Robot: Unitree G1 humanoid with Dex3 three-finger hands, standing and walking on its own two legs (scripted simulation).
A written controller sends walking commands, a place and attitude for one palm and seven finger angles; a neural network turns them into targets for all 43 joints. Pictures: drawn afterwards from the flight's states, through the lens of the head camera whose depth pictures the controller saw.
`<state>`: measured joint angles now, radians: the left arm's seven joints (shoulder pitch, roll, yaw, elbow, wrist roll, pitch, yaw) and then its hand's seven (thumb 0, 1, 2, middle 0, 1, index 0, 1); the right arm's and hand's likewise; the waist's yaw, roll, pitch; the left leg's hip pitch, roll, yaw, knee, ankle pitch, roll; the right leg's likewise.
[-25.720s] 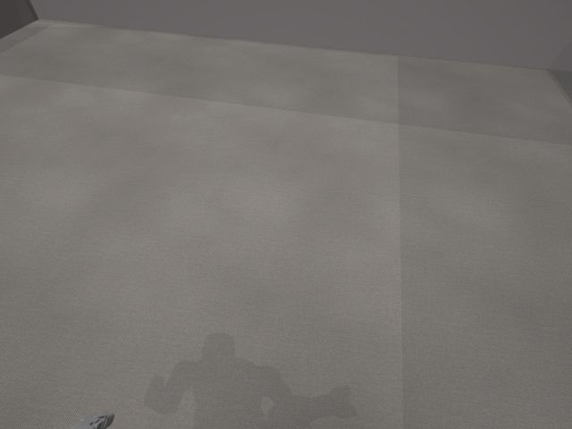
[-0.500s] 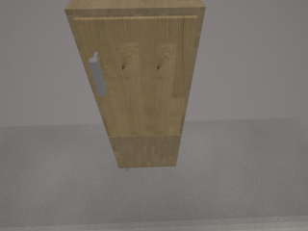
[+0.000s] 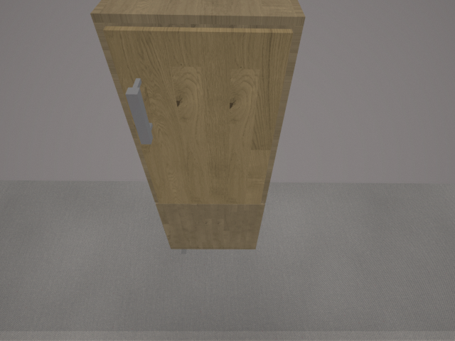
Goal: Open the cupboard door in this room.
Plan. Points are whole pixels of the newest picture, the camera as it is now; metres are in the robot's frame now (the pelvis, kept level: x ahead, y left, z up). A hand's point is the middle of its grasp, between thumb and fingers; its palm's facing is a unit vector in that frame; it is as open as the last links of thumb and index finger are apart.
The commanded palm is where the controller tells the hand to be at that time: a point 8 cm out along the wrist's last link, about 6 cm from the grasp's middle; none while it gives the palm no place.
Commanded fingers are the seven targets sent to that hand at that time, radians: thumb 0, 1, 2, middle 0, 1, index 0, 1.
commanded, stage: come to a stop and stand still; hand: left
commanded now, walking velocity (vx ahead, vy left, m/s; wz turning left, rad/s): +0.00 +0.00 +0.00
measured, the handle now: (142, 112) +0.56 +0.23 +0.08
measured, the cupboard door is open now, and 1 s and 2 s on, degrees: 0 0 0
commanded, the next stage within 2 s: look again from close up in 0.52 s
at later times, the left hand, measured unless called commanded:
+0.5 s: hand out of the picture +0.03 +0.19 -0.18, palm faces +0.02 -0.98 -0.20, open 7.4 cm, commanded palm none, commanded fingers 0.00 0.90 0.90 -0.20 -0.30 -0.20 -0.30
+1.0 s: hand out of the picture +0.03 +0.23 -0.18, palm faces -0.04 -0.97 -0.26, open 7.4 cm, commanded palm none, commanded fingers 0.00 0.90 0.90 -0.20 -0.30 -0.20 -0.30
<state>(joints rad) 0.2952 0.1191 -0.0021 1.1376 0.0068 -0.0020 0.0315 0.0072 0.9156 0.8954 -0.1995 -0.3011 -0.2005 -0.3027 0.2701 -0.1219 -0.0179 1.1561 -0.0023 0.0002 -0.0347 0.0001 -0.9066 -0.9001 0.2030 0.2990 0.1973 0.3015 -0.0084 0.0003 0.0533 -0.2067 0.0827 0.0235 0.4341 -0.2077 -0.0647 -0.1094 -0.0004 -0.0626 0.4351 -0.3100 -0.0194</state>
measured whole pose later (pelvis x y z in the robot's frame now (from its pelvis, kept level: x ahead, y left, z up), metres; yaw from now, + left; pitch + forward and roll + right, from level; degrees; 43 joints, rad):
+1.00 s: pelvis +0.00 +0.04 -0.01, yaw -2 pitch -1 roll +1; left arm 0.27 0.19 -0.01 1.05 0.02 0.00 0.04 0.01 0.91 0.90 -0.20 -0.30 -0.20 -0.30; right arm 0.27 -0.19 0.00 1.04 -0.01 0.00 -0.02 0.01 -0.93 -0.90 0.20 0.30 0.20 0.30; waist -0.01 0.02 0.03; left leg -0.25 0.03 0.08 0.56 -0.29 0.00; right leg -0.17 -0.06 -0.01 0.57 -0.37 0.04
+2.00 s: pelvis -0.04 +0.02 -0.07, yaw +0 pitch +10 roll -2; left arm 0.27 0.32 0.34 0.11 -0.37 -0.27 -0.39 0.01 0.19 0.59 -0.25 -0.76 -0.25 -0.76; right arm 0.28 -0.20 0.02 0.61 0.03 -0.24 -0.09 0.01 -0.90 -0.90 0.21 0.30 0.20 0.30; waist 0.00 0.04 -0.10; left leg -0.78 0.09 -0.03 1.00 -0.40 -0.04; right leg -0.66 -0.01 -0.08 0.99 -0.51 0.00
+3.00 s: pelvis -0.02 +0.03 -0.02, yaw +0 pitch +3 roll -1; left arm -0.10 0.44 0.44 0.37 -0.35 -0.08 -0.46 -0.01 -0.50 0.30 -0.30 -1.20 -0.30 -1.20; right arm 0.28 -0.28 0.04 0.60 0.07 -0.20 -0.11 0.01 -0.90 -0.90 0.21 0.30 0.20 0.30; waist 0.01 0.04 -0.06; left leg -0.46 0.06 0.01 0.70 -0.29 -0.02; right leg -0.35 -0.03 -0.06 0.68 -0.39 0.01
